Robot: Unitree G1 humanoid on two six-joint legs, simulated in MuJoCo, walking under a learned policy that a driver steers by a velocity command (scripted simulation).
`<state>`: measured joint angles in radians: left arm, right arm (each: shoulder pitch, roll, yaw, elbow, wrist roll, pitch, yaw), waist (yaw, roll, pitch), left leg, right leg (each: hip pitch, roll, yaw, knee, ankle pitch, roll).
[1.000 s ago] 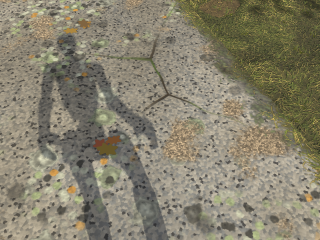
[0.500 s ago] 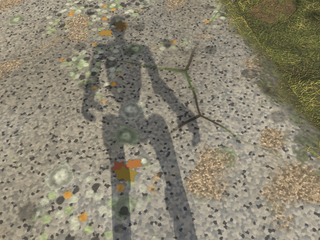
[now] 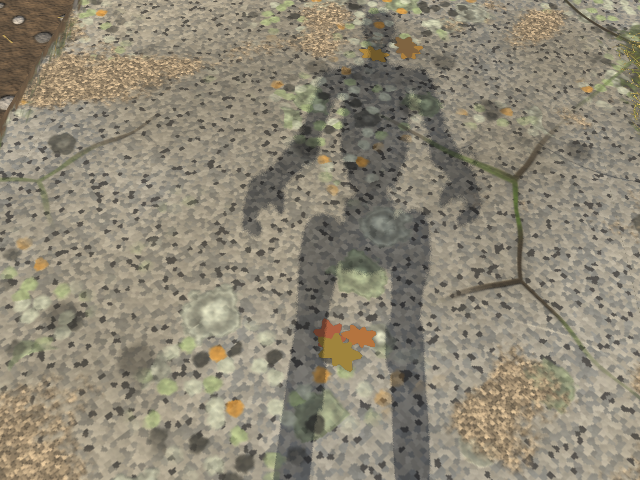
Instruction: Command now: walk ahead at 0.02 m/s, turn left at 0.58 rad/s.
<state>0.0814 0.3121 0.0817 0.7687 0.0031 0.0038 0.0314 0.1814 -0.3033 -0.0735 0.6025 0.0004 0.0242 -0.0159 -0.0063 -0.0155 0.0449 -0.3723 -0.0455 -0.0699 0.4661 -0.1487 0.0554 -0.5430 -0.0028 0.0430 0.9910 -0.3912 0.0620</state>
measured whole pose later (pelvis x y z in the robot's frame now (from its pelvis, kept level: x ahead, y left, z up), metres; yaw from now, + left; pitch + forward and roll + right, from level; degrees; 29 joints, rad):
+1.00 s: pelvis -0.01 -0.05 +0.00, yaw -4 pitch +2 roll +2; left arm 0.20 0.30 0.06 0.67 0.00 0.01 0.00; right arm 0.13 -0.31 -0.09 0.63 0.00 0.02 -0.05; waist 0.02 0.03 0.05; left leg -0.53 -0.01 -0.05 1.12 -0.43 -0.07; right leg -0.31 0.06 0.05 0.50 -0.22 -0.08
